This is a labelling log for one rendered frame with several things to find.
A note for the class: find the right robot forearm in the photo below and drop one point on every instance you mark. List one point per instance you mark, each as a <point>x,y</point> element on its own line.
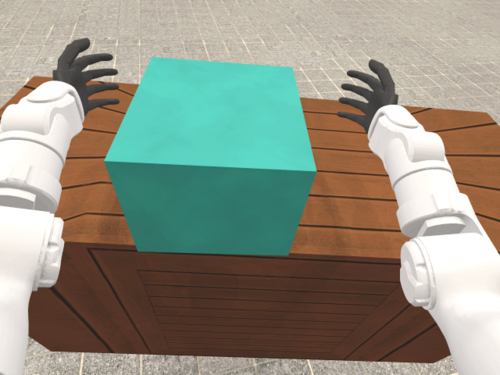
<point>428,198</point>

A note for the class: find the left robot forearm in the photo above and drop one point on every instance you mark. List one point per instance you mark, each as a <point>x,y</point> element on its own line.
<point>35,137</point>

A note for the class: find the pedestal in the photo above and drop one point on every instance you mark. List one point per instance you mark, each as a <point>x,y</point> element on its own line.
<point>336,296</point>

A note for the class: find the left robot upper arm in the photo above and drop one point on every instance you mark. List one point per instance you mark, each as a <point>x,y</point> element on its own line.
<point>31,249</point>

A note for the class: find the right robot hand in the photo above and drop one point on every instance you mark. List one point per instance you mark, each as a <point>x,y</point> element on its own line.
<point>383,94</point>

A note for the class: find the left robot hand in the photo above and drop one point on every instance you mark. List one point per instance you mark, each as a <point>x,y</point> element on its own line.
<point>69,70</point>

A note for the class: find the right robot upper arm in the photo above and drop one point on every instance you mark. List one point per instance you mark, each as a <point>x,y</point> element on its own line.
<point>456,277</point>

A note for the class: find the carton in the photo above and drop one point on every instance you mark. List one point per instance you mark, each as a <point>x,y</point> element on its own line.
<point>214,158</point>

